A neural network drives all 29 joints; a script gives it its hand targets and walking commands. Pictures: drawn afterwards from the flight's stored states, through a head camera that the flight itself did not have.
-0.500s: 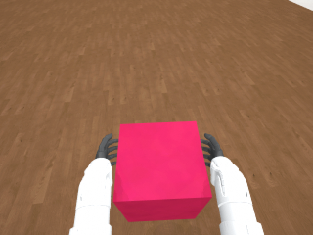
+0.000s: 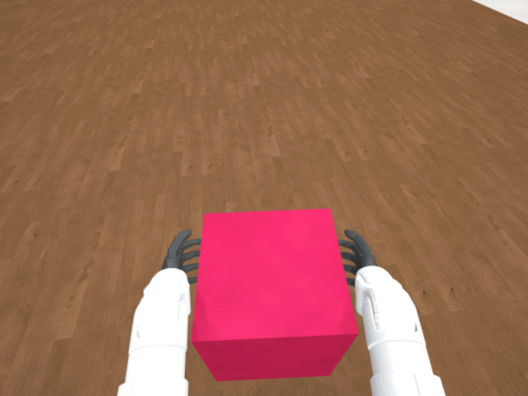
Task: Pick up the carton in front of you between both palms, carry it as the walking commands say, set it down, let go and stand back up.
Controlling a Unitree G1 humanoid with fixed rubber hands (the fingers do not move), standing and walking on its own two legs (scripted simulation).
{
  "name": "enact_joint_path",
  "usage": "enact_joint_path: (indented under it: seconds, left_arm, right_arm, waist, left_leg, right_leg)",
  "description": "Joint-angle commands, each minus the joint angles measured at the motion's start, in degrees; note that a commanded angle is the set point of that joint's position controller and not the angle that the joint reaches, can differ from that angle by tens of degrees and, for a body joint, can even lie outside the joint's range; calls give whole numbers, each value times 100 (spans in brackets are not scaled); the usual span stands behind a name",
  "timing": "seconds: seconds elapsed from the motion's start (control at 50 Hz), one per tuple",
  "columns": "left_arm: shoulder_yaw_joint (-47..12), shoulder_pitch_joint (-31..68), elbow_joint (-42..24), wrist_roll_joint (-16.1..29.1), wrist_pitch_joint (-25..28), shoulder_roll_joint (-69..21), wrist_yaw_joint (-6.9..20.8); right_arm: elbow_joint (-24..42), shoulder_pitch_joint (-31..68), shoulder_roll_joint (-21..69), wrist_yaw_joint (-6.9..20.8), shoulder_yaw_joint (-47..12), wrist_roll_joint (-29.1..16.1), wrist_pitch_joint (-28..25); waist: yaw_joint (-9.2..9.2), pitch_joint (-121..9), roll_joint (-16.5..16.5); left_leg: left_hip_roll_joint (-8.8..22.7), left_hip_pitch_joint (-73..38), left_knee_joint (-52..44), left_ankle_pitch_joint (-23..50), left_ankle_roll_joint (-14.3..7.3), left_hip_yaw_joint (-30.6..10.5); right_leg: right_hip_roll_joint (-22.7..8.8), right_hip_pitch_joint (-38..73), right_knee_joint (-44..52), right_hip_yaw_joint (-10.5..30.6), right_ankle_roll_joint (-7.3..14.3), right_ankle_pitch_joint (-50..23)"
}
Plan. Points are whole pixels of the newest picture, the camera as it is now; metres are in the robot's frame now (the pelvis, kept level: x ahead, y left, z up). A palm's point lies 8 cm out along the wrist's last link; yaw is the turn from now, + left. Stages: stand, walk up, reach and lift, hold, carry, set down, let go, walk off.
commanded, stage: carry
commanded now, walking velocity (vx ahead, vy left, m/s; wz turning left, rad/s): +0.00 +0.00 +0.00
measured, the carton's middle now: (270, 299) +0.29 +0.00 -0.04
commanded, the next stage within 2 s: hold in 0.02 s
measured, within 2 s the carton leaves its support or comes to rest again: neither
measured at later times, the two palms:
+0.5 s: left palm (180, 285) +0.27 +0.14 +0.04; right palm (381, 300) +0.24 -0.16 +0.04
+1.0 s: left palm (210, 293) +0.33 +0.12 -0.09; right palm (364, 301) +0.30 -0.18 -0.09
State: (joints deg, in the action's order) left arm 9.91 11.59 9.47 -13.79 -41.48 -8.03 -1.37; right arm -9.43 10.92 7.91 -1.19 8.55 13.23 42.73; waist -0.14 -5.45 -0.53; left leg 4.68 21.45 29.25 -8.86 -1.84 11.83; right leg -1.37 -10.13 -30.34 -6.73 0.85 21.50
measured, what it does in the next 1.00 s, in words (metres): shifts its weight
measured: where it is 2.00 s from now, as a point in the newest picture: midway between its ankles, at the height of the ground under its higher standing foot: outside the picture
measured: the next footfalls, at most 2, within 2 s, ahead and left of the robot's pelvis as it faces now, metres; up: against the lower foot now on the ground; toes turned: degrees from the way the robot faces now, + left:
none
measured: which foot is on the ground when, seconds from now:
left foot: down 0.00-1.00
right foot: down 0.00-1.00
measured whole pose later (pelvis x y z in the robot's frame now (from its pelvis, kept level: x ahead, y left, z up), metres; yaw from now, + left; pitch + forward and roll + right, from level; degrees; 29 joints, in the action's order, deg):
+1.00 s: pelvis -0.06 +0.04 -0.05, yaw -9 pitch +14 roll +0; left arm 28.9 36.2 30.5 -22.2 -14.8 -14.3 -4.8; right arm -41.8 40.5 2.6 6.0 28.7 23.1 12.5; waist 0.7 7.0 -2.1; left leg -2.9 49.6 46.6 -11.0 -1.9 0.0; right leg 1.9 -43.8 -52.8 5.9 -1.0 23.0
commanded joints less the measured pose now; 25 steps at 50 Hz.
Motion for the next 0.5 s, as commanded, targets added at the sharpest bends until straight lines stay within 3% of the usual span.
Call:
enact_joint_path:
  seconds: [0.0, 0.02, 0.06, 0.08, 0.1, 0.12, 0.16, 0.18, 0.24, 0.3, 0.34, 0.48]
  left_arm:
    - [-3169, 2335, -230, 1397, 122, -5224, 1298]
    - [-3130, 1781, -428, 1442, 109, -5220, 1275]
    - [-2973, 1772, -522, 1356, 228, -4918, 1160]
    - [-3002, 1720, -589, 1281, 246, -4945, 1145]
    - [-2981, 1828, -723, 1264, 266, -4839, 1147]
    - [-3072, 2019, -673, 1329, 291, -4821, 1178]
    - [-3258, 2094, -645, 1342, 310, -4936, 1188]
    - [-3254, 2142, -609, 1343, 315, -4874, 1223]
    - [-3256, 2017, -506, 1265, 328, -5041, 1202]
    - [-2978, 1885, -276, 1061, 340, -5036, 1149]
    - [-2844, 1969, -108, 988, 346, -5021, 1150]
    - [-2813, 3157, 349, 1143, 380, -5359, 1367]
  right_arm:
    - [561, 2757, 5044, 1282, -3080, -1436, -332]
    - [357, 2285, 5160, 1298, -2945, -1431, -391]
    - [422, 2211, 4887, 1192, -2874, -1292, -549]
    - [530, 2178, 4782, 1128, -2786, -1221, -603]
    - [451, 2116, 4673, 1105, -2663, -1130, -642]
    - [286, 2082, 4756, 1094, -2597, -1034, -696]
    - [267, 2158, 4739, 1081, -2522, -1064, -753]
    - [208, 2164, 4755, 1087, -2486, -1013, -764]
    - [443, 2595, 4935, 1191, -2870, -1301, -768]
    - [408, 2914, 5027, 1298, -3063, -1455, -763]
    - [193, 3004, 5012, 1337, -2933, -1403, -769]
    - [-643, 3575, 5040, 1406, -2205, -943, -916]
  waist:
    - [-1, -1183, 90]
    - [126, -427, -466]
    - [67, -781, -306]
    - [-3, -827, -332]
    - [6, -763, -84]
    - [-111, -715, -186]
    - [-166, -761, -17]
    - [-150, -620, -159]
    - [61, -748, 36]
    - [290, -595, -28]
    - [311, -293, -97]
    - [-80, 36, -159]
  left_leg:
    - [575, -1218, -272, 871, -18, -759]
    - [-928, -3248, -330, 2158, -126, -1621]
    - [-805, -3770, -319, 2757, -84, -1757]
    - [-810, -3893, -333, 2762, -1, -1776]
    - [-827, -3588, -403, 2681, 79, -1722]
    - [-877, -3501, -419, 2436, 110, -1703]
    - [-913, -3507, -455, 2230, 135, -1692]
    - [-945, -3375, -491, 1741, 155, -1635]
    - [-1027, -3394, -529, 1568, 151, -1568]
    - [-1028, -3527, -554, 1260, 109, -1562]
    - [-1009, -3592, -569, 958, 95, -1554]
    - [-919, -3772, -477, -174, 138, -1588]
  right_leg:
    - [-671, -459, 630, 578, 93, -1089]
    - [332, -945, 1149, 1503, 252, -2447]
    - [389, -928, 1103, 1563, 178, -2858]
    - [385, -914, 1152, 1567, 184, -2777]
    - [438, -648, 1144, 1509, 177, -2666]
    - [449, -634, 1244, 1505, 154, -2433]
    - [456, -421, 1248, 1490, 142, -2460]
    - [447, -448, 1384, 1471, 174, -1922]
    - [416, -406, 1341, 1447, 96, -2092]
    - [351, -765, 1466, 1464, 124, -1516]
    - [323, -1113, 1560, 1464, 178, -1036]
    - [294, -1910, 1555, 1399, 418, 221]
